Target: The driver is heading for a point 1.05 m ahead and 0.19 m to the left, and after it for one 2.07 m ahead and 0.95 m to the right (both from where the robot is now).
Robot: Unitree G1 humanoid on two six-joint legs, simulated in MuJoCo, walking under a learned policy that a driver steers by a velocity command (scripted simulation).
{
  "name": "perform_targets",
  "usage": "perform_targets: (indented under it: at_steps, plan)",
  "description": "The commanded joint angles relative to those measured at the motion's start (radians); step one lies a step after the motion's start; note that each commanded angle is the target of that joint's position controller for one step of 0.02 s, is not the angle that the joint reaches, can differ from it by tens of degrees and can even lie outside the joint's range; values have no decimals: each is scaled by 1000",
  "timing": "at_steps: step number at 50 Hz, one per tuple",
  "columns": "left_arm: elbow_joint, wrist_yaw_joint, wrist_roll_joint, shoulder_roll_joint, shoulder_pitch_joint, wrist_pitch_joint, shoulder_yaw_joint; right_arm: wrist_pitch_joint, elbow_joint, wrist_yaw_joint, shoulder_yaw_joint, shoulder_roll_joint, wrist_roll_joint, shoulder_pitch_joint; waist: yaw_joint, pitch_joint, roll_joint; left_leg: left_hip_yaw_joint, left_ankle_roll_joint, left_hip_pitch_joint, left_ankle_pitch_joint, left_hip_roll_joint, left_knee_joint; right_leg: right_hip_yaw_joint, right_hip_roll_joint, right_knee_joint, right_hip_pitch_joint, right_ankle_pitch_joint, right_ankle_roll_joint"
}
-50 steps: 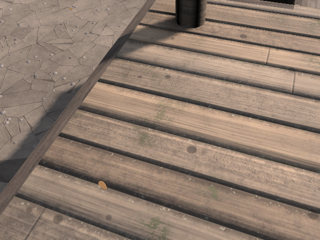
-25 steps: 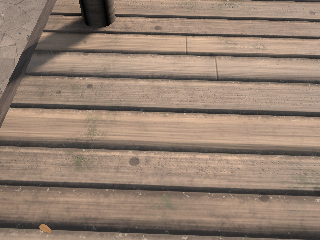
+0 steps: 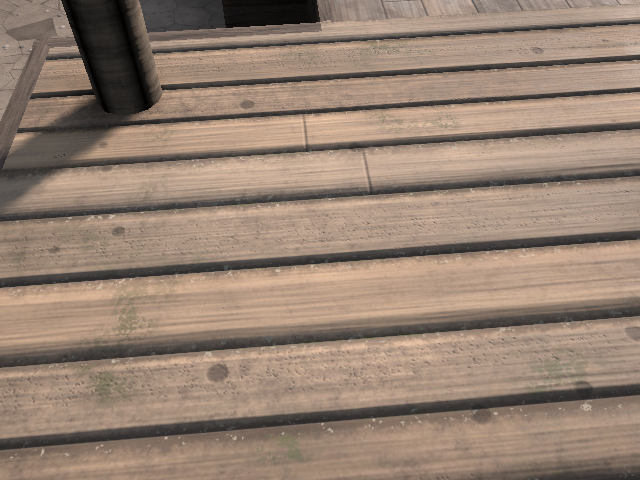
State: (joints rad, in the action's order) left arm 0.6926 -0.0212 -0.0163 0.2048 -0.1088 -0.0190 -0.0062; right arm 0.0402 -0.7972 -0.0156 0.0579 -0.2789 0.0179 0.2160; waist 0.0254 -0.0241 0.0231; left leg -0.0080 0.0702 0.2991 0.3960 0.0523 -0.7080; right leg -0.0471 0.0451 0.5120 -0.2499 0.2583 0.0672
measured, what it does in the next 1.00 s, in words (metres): walks ahead, turning left: left foot, then right foot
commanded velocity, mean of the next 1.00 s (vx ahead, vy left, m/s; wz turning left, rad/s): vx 0.33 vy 0.00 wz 0.27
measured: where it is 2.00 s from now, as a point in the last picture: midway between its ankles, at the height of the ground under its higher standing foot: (261, 359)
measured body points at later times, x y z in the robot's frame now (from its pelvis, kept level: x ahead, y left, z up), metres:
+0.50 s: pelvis +0.06 -0.02 +0.00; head +0.07 -0.03 +0.45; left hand +0.11 +0.29 -0.08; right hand +0.25 -0.26 -0.11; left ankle -0.02 +0.12 -0.68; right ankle +0.09 -0.12 -0.73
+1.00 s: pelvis +0.26 +0.12 +0.00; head +0.29 +0.15 +0.45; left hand +0.19 +0.40 -0.14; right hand +0.51 -0.06 -0.09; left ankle +0.28 +0.24 -0.73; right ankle +0.20 -0.07 -0.64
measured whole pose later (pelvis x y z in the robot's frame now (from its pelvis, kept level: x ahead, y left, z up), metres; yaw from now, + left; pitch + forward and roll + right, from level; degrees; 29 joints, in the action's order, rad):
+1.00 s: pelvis +0.26 +0.12 +0.00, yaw +17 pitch +2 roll +0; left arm 0.84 -0.01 0.04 0.30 -0.38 0.06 -0.06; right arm -0.08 -0.67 0.03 0.04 -0.25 0.00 0.13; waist -0.04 -0.05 -0.03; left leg 0.06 -0.03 0.37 0.19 0.01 -0.53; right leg 0.06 -0.06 1.16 -0.37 0.39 0.01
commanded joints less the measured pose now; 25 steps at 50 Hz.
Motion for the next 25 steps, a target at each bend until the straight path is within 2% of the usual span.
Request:
perform_targets:
  at_steps: [1,2,3,4,5,6,7,8,9,10,12,15,17,19,20,21,22,23,24,25]
  plan:
    - [-35,-18,17,231,-16,-5,-81,-21,77,1,23,-103,1,-26,-32,52,-125,36,-26,64,-24,-16,82,259,-325,-106,150,-438,172]
    - [-31,-22,22,229,-12,-9,-85,-22,72,6,21,-100,-1,-6,-17,62,-118,42,-44,28,-104,-20,155,233,-316,-82,150,-462,151]
    - [-23,-26,27,225,-26,-10,-89,-23,76,8,24,-115,-6,-2,-10,66,-94,15,-74,-13,-244,-13,236,195,-285,-49,136,-406,107]
    - [-35,-29,17,204,-28,-4,-89,-23,82,5,38,-173,-12,4,-27,85,6,-89,-121,-77,-496,49,251,117,-212,53,75,-291,43]
    - [-72,-29,-7,167,8,3,-83,-23,77,-2,59,-239,-2,10,-49,90,194,-291,-235,-125,-612,168,282,-19,-65,180,-56,-128,-44]
    - [-87,-30,-13,151,96,8,-80,-26,82,-4,59,-219,-5,47,24,82,235,-433,-346,-198,-517,241,364,-17,27,297,-209,183,-83]
    - [-103,-19,1,158,133,13,-86,-42,67,-5,57,-207,-19,115,65,92,212,-514,-401,-264,-326,287,430,59,27,493,-341,386,-84]
    - [-93,-3,20,159,103,18,-93,-59,64,-6,56,-200,-13,105,40,76,135,-505,-381,-276,-93,262,448,114,-11,563,-403,355,-75]
    - [-88,10,30,169,84,25,-98,-69,69,-7,52,-184,4,70,15,32,99,-479,-341,-274,77,231,466,126,-43,529,-456,274,-68]
    - [-84,16,31,176,92,37,-100,-72,77,-12,47,-170,13,46,12,2,100,-457,-315,-267,136,207,492,120,-58,453,-465,209,-71]
    - [-85,27,26,149,119,65,-93,-62,84,-22,46,-170,8,43,24,-3,119,-408,-293,-234,97,154,505,86,-40,330,-390,130,-95]
    - [-74,42,32,132,96,94,-86,-57,106,-23,56,-199,4,34,19,22,141,-349,-280,-135,36,104,474,58,-7,145,-203,94,-106]
    - [-66,46,44,154,54,103,-94,-54,118,-15,58,-208,9,33,0,26,152,-380,-276,-47,71,102,456,50,7,58,-73,61,-108]
    - [-38,42,52,174,-36,109,-106,-49,133,-10,49,-183,10,9,-55,24,132,-395,-240,49,126,71,402,44,4,-61,88,-57,-99]
    - [-20,34,52,189,-102,112,-114,-51,138,-8,38,-146,7,9,-86,37,108,-381,-207,118,156,34,331,57,-21,-90,196,-51,-89]
    - [2,22,41,231,-230,116,-126,-55,149,-5,18,-77,-1,-2,-135,83,1,-300,-151,248,203,-35,100,216,-166,-141,356,65,-49]
    - [12,22,2,339,-310,115,-142,-68,213,-7,1,-15,13,-12,-126,104,-260,-173,-113,468,245,-143,-204,650,-412,-299,419,427,80]
    - [5,31,-10,331,-247,123,-137,-78,219,-7,19,-92,30,8,-81,27,-263,-191,-108,543,185,-56,-383,808,-485,-365,316,596,157]
    - [-6,27,12,253,-190,127,-116,-79,200,-3,36,-148,25,3,-65,-55,-207,-180,-110,581,90,-22,-442,694,-443,-363,271,562,142]
    - [-10,24,20,214,-160,128,-104,-77,174,2,43,-152,14,17,-53,-69,-162,-163,-104,561,11,-5,-455,557,-382,-357,244,433,108]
